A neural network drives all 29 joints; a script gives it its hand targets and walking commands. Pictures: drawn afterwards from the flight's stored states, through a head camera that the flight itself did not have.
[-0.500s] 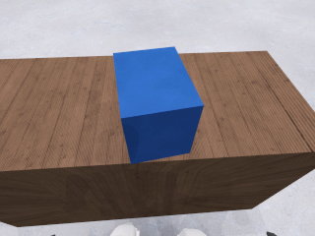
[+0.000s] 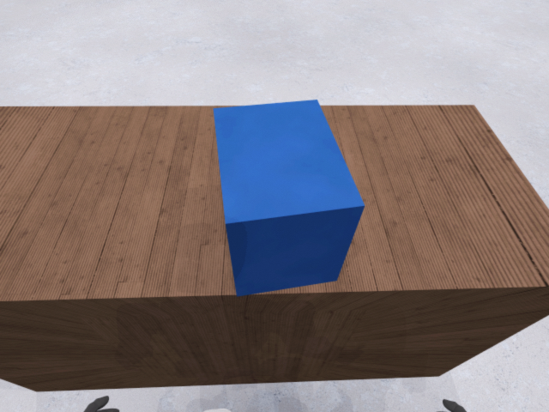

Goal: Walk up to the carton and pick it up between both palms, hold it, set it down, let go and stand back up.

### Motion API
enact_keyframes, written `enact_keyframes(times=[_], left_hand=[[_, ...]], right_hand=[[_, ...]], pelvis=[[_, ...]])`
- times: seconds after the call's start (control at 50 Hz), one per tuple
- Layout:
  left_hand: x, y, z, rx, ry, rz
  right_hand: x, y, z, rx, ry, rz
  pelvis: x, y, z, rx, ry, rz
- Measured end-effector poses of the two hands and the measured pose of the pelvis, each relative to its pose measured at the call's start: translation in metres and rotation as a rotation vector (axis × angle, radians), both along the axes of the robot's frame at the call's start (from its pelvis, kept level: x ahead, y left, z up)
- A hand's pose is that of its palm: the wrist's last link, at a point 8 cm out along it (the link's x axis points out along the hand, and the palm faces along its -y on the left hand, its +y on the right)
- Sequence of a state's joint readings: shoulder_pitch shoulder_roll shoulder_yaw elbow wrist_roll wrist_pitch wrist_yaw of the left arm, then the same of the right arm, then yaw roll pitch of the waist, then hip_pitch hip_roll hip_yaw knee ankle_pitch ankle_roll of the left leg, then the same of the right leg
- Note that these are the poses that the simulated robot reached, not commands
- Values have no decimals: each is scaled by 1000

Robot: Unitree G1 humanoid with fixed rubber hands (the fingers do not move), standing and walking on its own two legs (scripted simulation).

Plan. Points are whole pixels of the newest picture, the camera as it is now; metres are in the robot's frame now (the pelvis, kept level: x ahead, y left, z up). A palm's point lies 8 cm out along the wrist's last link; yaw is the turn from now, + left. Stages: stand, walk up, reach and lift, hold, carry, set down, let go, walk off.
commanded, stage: reach and lift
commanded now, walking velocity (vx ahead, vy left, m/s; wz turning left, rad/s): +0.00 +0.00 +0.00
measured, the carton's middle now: (277, 197) +0.43 +0.00 +0.05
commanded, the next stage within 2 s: none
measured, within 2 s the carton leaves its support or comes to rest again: neither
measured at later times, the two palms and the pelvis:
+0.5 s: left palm (125, 394) +0.17 +0.22 -0.08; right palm out of the picture +0.11 -0.29 -0.07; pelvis -0.01 -0.02 +0.00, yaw -3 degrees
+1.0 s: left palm (132, 382) +0.17 +0.20 -0.03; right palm (474, 396) +0.15 -0.26 -0.03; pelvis +0.02 -0.01 +0.02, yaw -4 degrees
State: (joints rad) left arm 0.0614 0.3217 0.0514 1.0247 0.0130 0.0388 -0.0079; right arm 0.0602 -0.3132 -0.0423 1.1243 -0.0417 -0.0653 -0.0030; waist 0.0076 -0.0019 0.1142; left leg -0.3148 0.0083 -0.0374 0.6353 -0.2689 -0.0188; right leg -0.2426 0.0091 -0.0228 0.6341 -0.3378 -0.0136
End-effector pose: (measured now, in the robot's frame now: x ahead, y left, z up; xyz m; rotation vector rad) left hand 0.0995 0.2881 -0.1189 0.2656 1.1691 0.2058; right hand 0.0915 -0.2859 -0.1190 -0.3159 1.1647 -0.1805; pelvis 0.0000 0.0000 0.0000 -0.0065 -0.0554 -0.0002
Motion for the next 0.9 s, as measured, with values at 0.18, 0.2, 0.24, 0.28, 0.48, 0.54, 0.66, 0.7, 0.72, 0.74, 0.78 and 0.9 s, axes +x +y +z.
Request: enact_keyframes(times=[0.18,0.2,0.24,0.28,0.48,0.54,0.66,0.7,0.72,0.74,0.78,0.9], left_hand=[[63,-29,-8,3,-17,-74],[69,-37,-5,-10,-49,-83],[78,-51,3,-36,-102,-98],[81,-63,10,-55,-133,-105],[69,-67,36,-40,-164,-64],[66,-61,45,-23,-189,-50],[63,-57,63,-19,-255,-31],[63,-60,67,-27,-277,-29],[63,-62,69,-33,-287,-28],[64,-64,70,-39,-297,-27],[65,-68,73,-52,-317,-27],[70,-82,82,-83,-382,-21]], right_hand=[[47,4,2,51,-236,6],[48,5,5,53,-251,6],[46,6,12,55,-271,9],[41,6,19,56,-277,11],[17,-2,43,61,-296,-13],[16,0,47,76,-310,-12],[23,12,56,114,-356,1],[27,17,60,126,-375,7],[30,19,62,132,-386,10],[33,21,64,137,-396,13],[39,25,68,147,-416,16],[54,30,82,166,-467,22]], pelvis=[[-14,-6,-25,0,0,-27],[-14,-7,-24,-2,-9,-27],[-13,-9,-20,-1,-24,-29],[-11,-10,-16,2,-33,-32],[-5,-17,2,27,-32,-55],[-5,-18,5,31,-32,-60],[-3,-19,11,34,-33,-59],[-1,-19,13,33,-34,-58],[-1,-18,14,33,-35,-58],[0,-18,15,32,-35,-59],[2,-17,16,31,-36,-60],[9,-15,20,25,-33,-67]])
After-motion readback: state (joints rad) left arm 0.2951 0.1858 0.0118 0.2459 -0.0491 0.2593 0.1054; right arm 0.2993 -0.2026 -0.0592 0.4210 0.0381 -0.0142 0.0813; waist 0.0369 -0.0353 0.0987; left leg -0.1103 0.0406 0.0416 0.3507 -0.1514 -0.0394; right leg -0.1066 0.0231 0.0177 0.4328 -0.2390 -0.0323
